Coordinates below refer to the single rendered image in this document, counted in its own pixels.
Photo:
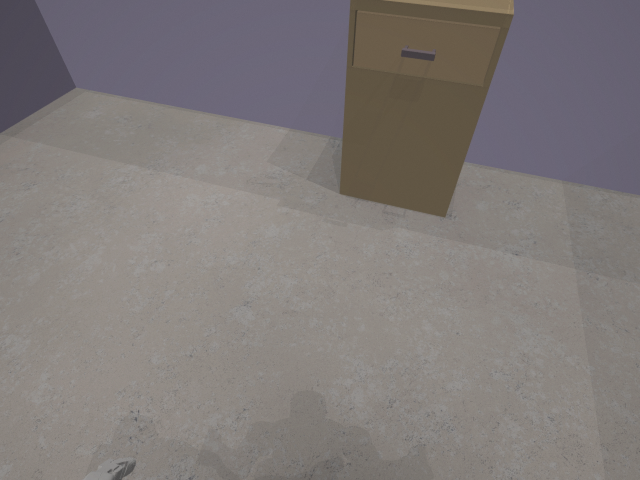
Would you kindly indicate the left robot hand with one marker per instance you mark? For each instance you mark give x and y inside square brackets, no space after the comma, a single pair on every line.
[113,469]

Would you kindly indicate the handle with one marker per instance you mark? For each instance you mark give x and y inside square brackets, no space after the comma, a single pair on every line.
[418,54]

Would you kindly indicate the drawer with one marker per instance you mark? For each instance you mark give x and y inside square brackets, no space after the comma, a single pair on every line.
[463,50]

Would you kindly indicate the cabinet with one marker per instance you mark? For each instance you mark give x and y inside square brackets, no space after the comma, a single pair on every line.
[405,136]

